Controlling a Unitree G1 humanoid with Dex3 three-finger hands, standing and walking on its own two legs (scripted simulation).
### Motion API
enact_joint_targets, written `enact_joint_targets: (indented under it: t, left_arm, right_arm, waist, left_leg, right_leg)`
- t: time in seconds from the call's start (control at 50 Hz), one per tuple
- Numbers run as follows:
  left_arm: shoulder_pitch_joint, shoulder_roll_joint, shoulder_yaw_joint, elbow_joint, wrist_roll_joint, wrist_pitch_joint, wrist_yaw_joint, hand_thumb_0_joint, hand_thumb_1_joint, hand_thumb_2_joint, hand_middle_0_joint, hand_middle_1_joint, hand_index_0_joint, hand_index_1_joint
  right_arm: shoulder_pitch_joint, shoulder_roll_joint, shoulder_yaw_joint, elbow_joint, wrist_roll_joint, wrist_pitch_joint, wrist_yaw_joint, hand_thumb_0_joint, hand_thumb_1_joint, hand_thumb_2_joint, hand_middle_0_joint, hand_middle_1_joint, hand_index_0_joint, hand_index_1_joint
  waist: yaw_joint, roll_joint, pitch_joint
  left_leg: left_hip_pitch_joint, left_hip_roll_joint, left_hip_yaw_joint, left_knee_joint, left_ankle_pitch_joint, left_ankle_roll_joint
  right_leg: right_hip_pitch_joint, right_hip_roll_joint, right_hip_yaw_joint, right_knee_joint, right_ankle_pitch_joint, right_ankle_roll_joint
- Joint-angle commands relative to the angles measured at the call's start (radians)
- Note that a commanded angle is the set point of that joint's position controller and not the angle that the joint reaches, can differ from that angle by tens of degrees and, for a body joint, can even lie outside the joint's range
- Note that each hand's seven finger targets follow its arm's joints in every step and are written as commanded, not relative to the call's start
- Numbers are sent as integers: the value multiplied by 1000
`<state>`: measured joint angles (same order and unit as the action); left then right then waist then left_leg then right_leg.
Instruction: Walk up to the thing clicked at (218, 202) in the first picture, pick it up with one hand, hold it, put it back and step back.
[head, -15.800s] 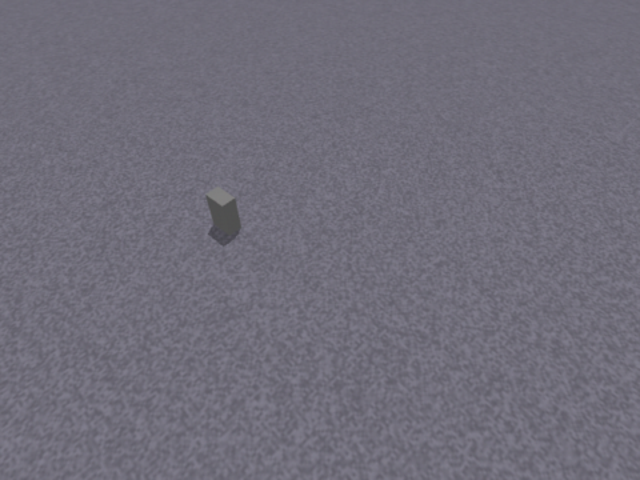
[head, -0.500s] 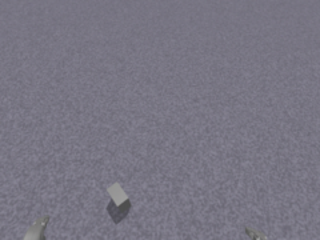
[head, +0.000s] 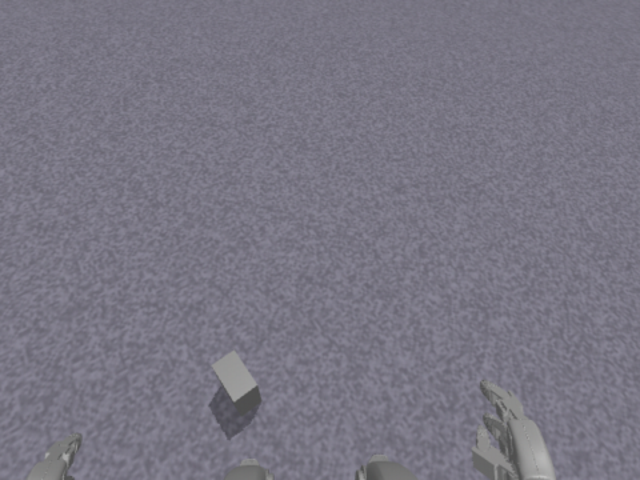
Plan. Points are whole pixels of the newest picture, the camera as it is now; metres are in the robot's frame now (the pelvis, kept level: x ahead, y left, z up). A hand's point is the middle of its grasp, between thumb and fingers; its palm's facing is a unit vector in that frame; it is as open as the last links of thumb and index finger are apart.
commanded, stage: go down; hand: left
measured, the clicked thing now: (238, 384) +0.40 +0.18 -0.61
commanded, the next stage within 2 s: none
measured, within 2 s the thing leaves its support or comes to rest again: neither
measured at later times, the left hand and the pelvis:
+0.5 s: hand (93, 432) +0.23 +0.32 -0.18, palm faces +0.16 -0.95 -0.26, open 17.4 cm; pelvis -0.04 +0.00 -0.10, yaw -1 degrees
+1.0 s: hand (85, 399) +0.29 +0.37 -0.25, palm faces +0.19 -0.97 -0.18, open 16.9 cm; pelvis -0.08 -0.01 -0.22, yaw -3 degrees
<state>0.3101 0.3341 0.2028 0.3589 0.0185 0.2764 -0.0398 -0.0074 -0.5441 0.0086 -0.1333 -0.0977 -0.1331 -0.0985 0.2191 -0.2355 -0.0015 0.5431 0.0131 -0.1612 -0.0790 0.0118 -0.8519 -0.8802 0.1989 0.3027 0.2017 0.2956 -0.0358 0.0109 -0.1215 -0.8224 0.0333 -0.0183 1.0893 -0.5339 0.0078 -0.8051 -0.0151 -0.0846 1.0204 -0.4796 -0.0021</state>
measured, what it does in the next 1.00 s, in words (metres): lowers itself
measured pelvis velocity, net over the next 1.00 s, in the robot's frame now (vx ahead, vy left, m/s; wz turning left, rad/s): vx -0.08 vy -0.01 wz -0.05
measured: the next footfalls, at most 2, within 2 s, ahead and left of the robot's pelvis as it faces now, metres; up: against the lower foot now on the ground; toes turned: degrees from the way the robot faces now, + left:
none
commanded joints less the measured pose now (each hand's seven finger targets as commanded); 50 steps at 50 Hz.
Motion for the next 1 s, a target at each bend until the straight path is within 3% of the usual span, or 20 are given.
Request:
enact_joint_targets:
  t: [0.0,0.02,0.08,0.18,0.2,0.22,0.34,0.38,0.46,0.5,0.54,0.6,0.62,0.64,0.72,0.78,0.8,0.88,0.92,0.98]
  left_arm:
    - [45,163,76,-184,-7,-23,1,0,-611,0,-133,-81,-125,-86]
    - [58,190,105,-193,-5,-25,4,0,-609,0,-137,-91,-129,-95]
    - [80,185,107,-194,-14,-32,-4,0,-603,0,-136,-86,-128,-91]
    - [-60,228,158,-129,-28,-101,-16,0,-611,0,-134,-78,-128,-82]
    - [-72,209,146,-95,-33,-124,-26,0,-611,0,-130,-85,-127,-86]
    - [-146,241,180,-86,-43,-156,-36,0,-611,0,-131,-79,-127,-82]
    - [-350,364,284,53,-99,-369,-156,0,-611,0,-145,-85,-146,-80]
    - [-349,410,335,112,-116,-416,-191,0,-611,0,-137,-88,-136,-87]
    - [-383,431,375,235,-133,-479,-258,0,-611,37,-116,-116,-110,-121]
    - [-414,504,430,272,-140,-505,-279,0,-586,57,-107,-110,-98,-117]
    - [-477,511,434,277,-145,-531,-308,0,-574,57,-102,-101,-93,-108]
    - [-606,563,466,305,-158,-577,-346,0,-553,65,-99,-116,-91,-120]
    - [-614,622,510,311,-159,-593,-351,0,-540,74,-96,-115,-87,-120]
    - [-643,623,505,334,-159,-607,-364,0,-539,73,-93,-117,-87,-119]
    - [-761,651,515,385,-177,-649,-416,0,-465,83,-86,-120,-84,-117]
    - [-820,719,540,425,-177,-672,-452,0,-459,78,-86,-114,-83,-112]
    - [-814,760,574,437,-179,-680,-460,0,-473,67,-88,-107,-86,-104]
    - [-844,765,585,496,-192,-691,-501,0,-437,72,-82,-99,-81,-96]
    - [-869,832,620,486,-187,-694,-513,0,-435,75,-81,-94,-77,-93]
    - [-866,816,625,532,-193,-690,-533,0,-426,75,-78,-91,-75,-90]
  right_arm:
    - [12,-149,-63,-140,0,-61,-19,0,-840,-880,201,300,200,300]
    - [19,-155,-68,-140,-2,-61,-20,0,-845,-881,201,300,200,300]
    - [19,-152,-67,-148,-2,-66,-19,0,-847,-882,201,300,200,300]
    - [16,-157,-63,-127,-4,-82,-17,0,-870,-888,200,300,200,300]
    - [18,-158,-65,-123,-6,-89,-18,0,-864,-886,200,300,200,300]
    - [18,-164,-66,-114,-6,-96,-14,0,-869,-887,200,300,200,300]
    - [3,-199,-64,-88,-7,-124,3,0,-908,-894,200,300,200,300]
    - [9,-215,-64,-77,-5,-123,7,0,-896,-892,200,300,200,300]
    - [9,-249,-70,-61,-5,-99,18,0,-888,-892,200,300,200,300]
    - [13,-254,-67,-49,-8,-89,22,0,-891,-894,200,300,200,300]
    - [6,-264,-71,-42,-8,-79,27,0,-888,-893,200,300,200,300]
    - [13,-278,-69,-11,-7,-71,27,0,-885,-893,200,300,200,300]
    - [19,-285,-68,-5,-9,-69,26,0,-883,-893,200,300,200,300]
    - [16,-280,-62,2,-10,-65,25,0,-884,-893,200,300,200,300]
    - [24,-284,-54,32,-17,-61,21,0,-873,-891,200,300,200,300]
    - [35,-295,-43,51,-22,-59,19,0,-870,-890,200,300,200,300]
    - [30,-299,-38,45,-23,-58,19,0,-874,-891,200,300,200,300]
    - [35,-306,-27,62,-28,-55,19,0,-873,-892,200,300,200,300]
    - [30,-321,-25,56,-31,-53,18,0,-872,-892,200,300,200,300]
    - [36,-328,-18,66,-30,-49,22,0,-876,-893,200,300,200,300]
  waist:
    - [-5,91,-194]
    - [2,93,-224]
    - [-1,87,-224]
    - [-20,71,-184]
    - [-29,48,-186]
    - [-30,45,-189]
    - [-6,89,-325]
    - [23,89,-399]
    - [46,107,-483]
    - [58,97,-521]
    - [49,100,-531]
    - [27,132,-538]
    - [44,116,-561]
    - [30,111,-548]
    - [13,124,-541]
    - [10,123,-567]
    - [22,121,-585]
    - [20,135,-600]
    - [35,154,-626]
    - [19,169,-619]
  left_leg:
    - [104,-16,-28,-144,312,-6]
    - [115,-13,-30,-137,359,-8]
    - [88,-16,-29,-110,359,-6]
    - [-22,-16,-30,-46,247,2]
    - [-47,-18,-23,-16,231,7]
    - [-78,-17,-24,7,213,8]
    - [-252,-32,-14,174,118,14]
    - [-284,-30,-17,216,147,10]
    - [-299,-26,-44,275,213,3]
    - [-351,-31,-35,320,241,8]
    - [-356,-26,-46,338,218,9]
    - [-379,-20,-69,375,170,7]
    - [-406,-23,-61,396,178,10]
    - [-443,-24,-62,411,140,12]
    - [-528,-22,-50,462,25,16]
    - [-572,-25,-46,510,24,17]
    - [-588,-26,-42,525,41,18]
    - [-616,-25,-40,566,36,17]
    - [-616,-24,-42,582,59,15]
    - [-606,-19,-66,593,77,10]
  right_leg:
    - [88,24,28,-79,222,-25]
    - [98,25,26,-64,255,-27]
    - [78,24,26,-45,257,-26]
    - [-33,20,35,12,172,-26]
    - [-50,21,38,27,168,-23]
    - [-82,21,41,53,154,-23]
    - [-250,1,84,222,75,-26]
    - [-265,-2,96,268,89,-30]
    - [-373,4,62,376,120,-41]
    - [-356,0,73,397,143,-39]
    - [-424,5,64,432,118,-43]
    - [-539,6,49,493,73,-45]
    - [-522,5,53,501,81,-44]
    - [-543,4,53,513,53,-43]
    - [-612,0,77,532,-37,-38]
    - [-635,0,72,564,-40,-38]
    - [-627,0,72,579,-28,-38]
    - [-674,2,65,624,-38,-41]
    - [-689,3,50,655,-18,-43]
    - [-750,5,23,709,-3,-47]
